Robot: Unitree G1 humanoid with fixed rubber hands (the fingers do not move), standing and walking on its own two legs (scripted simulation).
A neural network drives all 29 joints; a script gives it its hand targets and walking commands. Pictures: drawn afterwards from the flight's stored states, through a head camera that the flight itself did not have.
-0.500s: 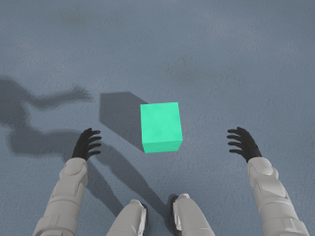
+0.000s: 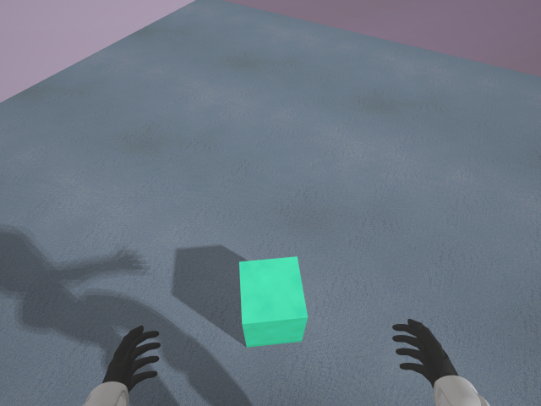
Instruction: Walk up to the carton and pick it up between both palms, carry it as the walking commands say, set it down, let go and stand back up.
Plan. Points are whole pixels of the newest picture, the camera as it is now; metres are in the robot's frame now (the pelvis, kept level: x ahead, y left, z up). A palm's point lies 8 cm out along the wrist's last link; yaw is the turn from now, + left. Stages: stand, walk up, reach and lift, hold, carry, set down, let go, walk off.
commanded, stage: let go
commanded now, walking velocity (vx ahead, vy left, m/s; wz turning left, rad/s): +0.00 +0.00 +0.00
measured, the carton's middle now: (271, 302) +0.51 +0.00 -0.64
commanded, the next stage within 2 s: stand in 0.28 s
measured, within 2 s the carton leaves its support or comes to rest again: neither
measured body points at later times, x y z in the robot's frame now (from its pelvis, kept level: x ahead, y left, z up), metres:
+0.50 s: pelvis +0.00 +0.00 +0.00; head +0.02 +0.00 +0.45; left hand +0.19 +0.26 -0.07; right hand +0.14 -0.26 -0.10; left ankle -0.03 +0.10 -0.73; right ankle +0.01 -0.11 -0.73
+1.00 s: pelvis +0.01 +0.00 +0.00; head +0.00 +0.00 +0.45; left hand +0.19 +0.27 -0.07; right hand +0.13 -0.26 -0.11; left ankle -0.03 +0.10 -0.73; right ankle +0.01 -0.11 -0.73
